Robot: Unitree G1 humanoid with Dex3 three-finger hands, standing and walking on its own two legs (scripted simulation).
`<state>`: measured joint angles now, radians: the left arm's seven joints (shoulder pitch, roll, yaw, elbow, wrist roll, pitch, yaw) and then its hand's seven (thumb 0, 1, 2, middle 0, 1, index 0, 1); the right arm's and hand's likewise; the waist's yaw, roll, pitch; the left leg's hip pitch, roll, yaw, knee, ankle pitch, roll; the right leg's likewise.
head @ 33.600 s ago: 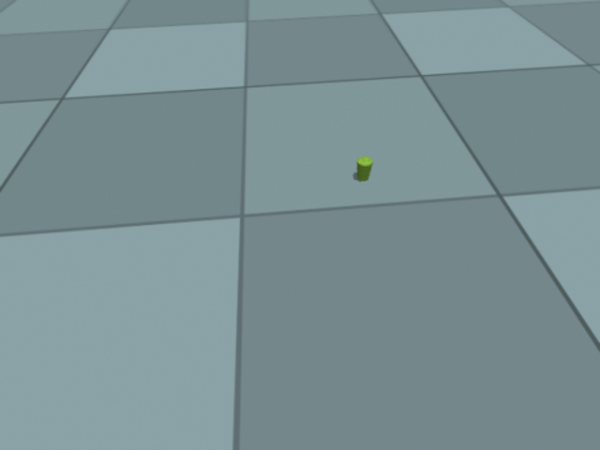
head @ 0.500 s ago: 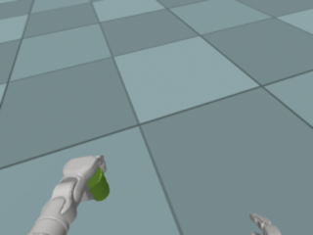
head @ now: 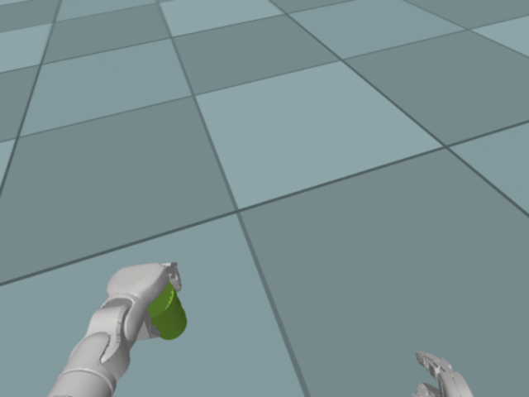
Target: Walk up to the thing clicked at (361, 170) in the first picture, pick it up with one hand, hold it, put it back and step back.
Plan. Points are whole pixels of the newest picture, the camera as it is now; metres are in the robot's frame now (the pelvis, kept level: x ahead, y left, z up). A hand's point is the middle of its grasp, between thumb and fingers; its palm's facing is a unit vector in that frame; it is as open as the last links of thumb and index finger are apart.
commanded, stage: hold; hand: left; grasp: from above
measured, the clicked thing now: (162, 312) +0.31 +0.22 -0.08
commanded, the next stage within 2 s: crouch in 0.30 s
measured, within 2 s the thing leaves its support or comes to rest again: neither
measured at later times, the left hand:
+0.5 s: hand (152, 300) +0.31 +0.22 -0.03, palm faces -0.43 -0.07 -0.90, open 9.9 cm
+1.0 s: hand (181, 319) +0.35 +0.23 -0.21, palm faces -0.40 +0.05 -0.92, open 9.8 cm
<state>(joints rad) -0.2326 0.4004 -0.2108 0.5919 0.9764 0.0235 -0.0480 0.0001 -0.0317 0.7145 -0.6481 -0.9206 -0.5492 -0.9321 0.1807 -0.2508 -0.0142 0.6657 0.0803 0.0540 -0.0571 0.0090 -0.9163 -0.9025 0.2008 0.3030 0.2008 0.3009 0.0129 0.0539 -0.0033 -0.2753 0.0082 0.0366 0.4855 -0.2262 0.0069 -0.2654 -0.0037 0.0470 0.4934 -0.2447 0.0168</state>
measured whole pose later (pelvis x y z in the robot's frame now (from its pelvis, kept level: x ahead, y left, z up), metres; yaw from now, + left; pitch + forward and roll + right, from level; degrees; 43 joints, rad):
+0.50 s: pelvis +0.01 +0.00 +0.00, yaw +0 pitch +1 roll +0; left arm -0.24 0.39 -0.22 0.60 0.98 0.01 -0.03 0.00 -0.03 0.71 -0.65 -0.92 -0.55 -0.93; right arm 0.20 -0.26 -0.03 0.67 0.08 0.08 -0.06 0.01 -0.91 -0.90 0.20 0.30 0.20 0.30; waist 0.01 0.05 -0.01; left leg -0.25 0.01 0.03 0.47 -0.23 0.01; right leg -0.24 0.00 0.04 0.47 -0.25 0.02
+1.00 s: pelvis -0.03 +0.00 -0.11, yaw +1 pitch +22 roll -2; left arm -0.63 0.39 -0.15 1.17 1.17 -0.05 0.35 0.00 -0.02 0.70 -0.64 -0.92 -0.56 -0.91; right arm 0.23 -0.28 -0.07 0.71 -0.01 0.03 -0.01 0.00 -0.91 -0.90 0.20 0.30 0.20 0.30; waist -0.09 0.02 -0.14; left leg -1.14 0.02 -0.02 1.23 -0.47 0.01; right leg -1.10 0.02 0.00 1.20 -0.49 0.02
